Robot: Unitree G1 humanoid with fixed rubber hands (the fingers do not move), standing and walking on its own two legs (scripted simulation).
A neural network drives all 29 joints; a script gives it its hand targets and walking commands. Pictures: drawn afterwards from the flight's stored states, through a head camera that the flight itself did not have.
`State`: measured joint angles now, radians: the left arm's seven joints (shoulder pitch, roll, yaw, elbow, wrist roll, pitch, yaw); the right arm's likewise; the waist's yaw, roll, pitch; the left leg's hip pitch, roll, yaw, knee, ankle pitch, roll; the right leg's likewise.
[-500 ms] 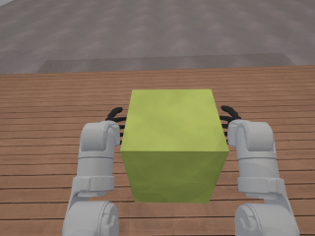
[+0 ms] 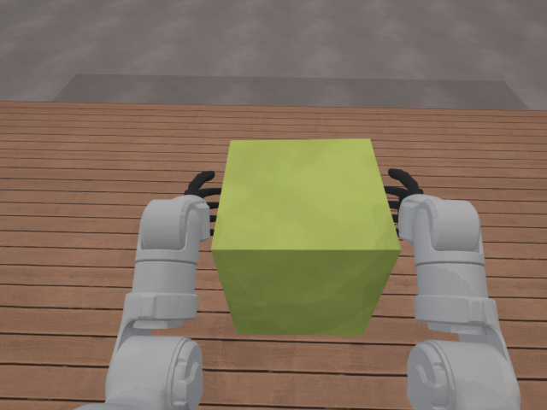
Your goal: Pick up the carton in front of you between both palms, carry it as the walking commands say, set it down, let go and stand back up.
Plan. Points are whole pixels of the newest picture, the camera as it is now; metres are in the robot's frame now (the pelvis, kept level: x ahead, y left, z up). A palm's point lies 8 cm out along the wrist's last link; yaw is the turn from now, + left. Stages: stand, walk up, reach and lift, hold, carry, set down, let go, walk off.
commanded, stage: carry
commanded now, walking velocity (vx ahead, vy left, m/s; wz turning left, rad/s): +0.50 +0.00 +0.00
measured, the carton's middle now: (299, 242) +0.37 +0.02 +0.05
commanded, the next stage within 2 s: none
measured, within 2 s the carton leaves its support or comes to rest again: neither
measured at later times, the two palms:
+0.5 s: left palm (246, 119) +0.64 +0.13 +0.10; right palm (395, 130) +0.63 -0.17 +0.09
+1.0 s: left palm (238, 67) +0.91 +0.19 +0.08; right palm (351, 67) +0.93 -0.11 +0.08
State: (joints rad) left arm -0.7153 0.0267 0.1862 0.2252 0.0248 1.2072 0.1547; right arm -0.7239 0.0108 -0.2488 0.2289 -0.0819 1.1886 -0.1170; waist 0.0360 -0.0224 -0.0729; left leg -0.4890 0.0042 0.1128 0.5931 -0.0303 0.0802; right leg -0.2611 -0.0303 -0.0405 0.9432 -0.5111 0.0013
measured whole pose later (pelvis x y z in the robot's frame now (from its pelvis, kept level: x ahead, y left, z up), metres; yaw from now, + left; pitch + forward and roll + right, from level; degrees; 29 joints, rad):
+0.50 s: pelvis +0.27 +0.00 -0.04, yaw +1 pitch +4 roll +0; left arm -0.69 -0.04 0.24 0.16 0.11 1.18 0.12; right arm -0.70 -0.02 -0.21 0.20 -0.04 1.16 -0.12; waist -0.05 0.02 -0.07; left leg -0.22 -0.03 0.07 0.98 -0.54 0.05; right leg -0.51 0.04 -0.12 0.57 -0.02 -0.13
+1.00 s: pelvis +0.56 +0.02 -0.07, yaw -1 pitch +4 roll -2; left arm -0.69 0.01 0.18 0.14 0.02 1.18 0.14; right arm -0.68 0.02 -0.24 0.08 -0.09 1.20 -0.12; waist 0.08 0.02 -0.09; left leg -0.49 -0.01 0.11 0.45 0.11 0.09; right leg -0.15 0.06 -0.09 0.79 -0.52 -0.07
